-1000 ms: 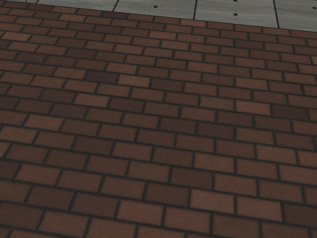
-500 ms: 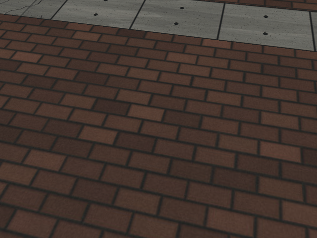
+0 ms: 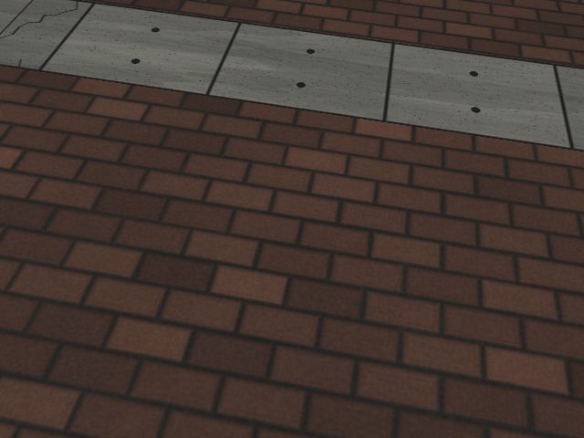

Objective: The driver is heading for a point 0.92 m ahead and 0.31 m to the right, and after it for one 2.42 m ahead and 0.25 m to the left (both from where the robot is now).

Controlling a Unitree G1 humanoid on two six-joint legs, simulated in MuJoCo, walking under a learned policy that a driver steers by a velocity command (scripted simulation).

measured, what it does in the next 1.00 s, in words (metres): walks ahead, turning right: right foot, then left foot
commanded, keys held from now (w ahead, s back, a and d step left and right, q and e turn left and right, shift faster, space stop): w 0.04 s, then no key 0.06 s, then e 0.90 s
